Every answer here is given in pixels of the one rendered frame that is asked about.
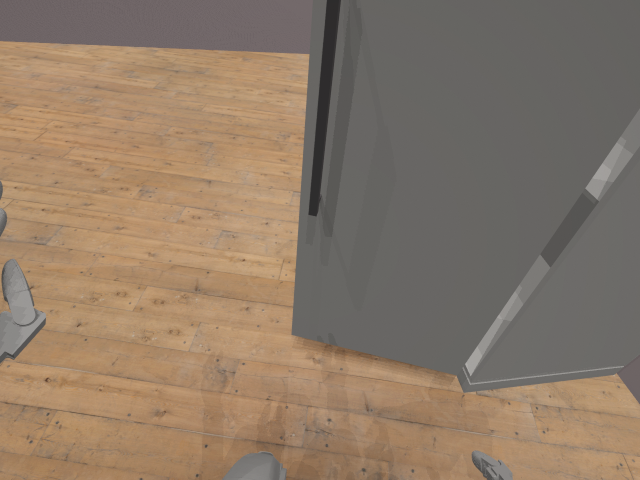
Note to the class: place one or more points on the left robot hand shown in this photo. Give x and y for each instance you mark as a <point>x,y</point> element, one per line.
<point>24,322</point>

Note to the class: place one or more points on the fridge door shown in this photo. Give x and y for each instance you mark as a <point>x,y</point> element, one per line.
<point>460,134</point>

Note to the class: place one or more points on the right robot hand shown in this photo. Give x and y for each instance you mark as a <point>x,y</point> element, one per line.
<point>490,468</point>

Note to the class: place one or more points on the handle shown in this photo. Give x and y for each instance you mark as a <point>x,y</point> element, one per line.
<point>327,66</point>

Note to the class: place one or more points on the left robot thigh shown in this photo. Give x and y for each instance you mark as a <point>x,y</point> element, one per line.
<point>257,466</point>

